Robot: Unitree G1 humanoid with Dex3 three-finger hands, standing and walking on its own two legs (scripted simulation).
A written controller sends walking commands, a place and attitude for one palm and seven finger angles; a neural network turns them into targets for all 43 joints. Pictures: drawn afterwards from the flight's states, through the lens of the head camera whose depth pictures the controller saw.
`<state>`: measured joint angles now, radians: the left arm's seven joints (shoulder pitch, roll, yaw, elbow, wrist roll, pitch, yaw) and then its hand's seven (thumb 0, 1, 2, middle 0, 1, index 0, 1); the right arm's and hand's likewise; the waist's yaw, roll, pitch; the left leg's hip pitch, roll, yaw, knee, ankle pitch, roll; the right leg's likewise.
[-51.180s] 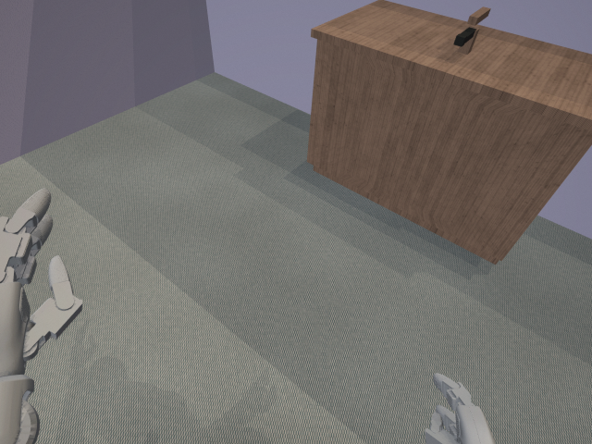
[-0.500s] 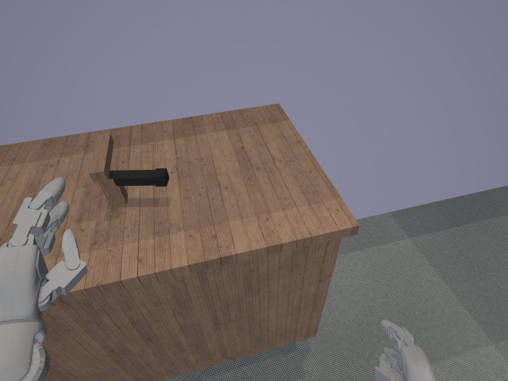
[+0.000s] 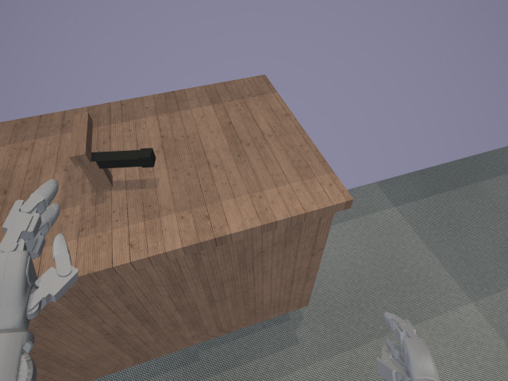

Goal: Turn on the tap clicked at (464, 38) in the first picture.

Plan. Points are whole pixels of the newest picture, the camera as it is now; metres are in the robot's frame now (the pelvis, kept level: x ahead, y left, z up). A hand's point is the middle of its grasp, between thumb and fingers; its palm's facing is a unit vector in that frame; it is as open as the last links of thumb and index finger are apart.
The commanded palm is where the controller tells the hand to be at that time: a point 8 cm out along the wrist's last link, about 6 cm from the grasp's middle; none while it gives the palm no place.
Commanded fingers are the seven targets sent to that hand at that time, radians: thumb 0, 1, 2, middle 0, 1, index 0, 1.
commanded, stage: step back with the hand held close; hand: left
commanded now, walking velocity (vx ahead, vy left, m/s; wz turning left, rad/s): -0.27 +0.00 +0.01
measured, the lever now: (147, 157) +0.51 +0.27 +0.05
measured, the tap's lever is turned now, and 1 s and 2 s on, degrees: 75 75 75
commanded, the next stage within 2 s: stop stepping back and stand still in 1.08 s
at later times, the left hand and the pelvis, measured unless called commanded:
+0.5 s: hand (12, 334) +0.14 +0.26 +0.15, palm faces +0.41 -0.83 -0.39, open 7.5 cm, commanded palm +0.08 +0.30 +0.18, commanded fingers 0.00 0.90 0.90 -0.20 -0.30 -0.20 -0.30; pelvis -0.07 +0.02 -0.01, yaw +2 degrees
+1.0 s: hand out of the picture +0.08 +0.22 +0.16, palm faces +0.29 -0.87 -0.40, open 7.5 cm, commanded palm +0.03 +0.28 +0.18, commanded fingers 0.00 0.90 0.90 -0.20 -0.30 -0.20 -0.30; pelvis -0.14 +0.00 +0.00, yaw -1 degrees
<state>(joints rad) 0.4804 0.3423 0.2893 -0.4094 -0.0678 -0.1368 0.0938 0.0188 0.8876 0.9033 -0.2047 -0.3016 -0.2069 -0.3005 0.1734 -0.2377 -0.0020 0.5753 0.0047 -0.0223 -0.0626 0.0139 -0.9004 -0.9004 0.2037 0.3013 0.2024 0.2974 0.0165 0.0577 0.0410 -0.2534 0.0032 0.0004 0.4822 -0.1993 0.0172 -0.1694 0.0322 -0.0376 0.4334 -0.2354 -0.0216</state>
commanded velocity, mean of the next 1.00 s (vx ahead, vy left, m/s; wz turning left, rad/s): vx -0.34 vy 0.00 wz -0.01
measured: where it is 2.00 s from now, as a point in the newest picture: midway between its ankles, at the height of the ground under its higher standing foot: outside the picture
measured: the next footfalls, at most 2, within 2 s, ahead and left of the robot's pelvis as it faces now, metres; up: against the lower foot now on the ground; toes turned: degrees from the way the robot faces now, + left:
right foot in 0.88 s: -0.21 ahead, -0.11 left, +0.00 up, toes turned +4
left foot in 1.08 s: -0.11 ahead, +0.11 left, +0.00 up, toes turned +1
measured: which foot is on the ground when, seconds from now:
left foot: down 0.00-0.90, up 0.92-1.00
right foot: down 0.00-0.60, up 0.62-0.86, down 0.88-1.00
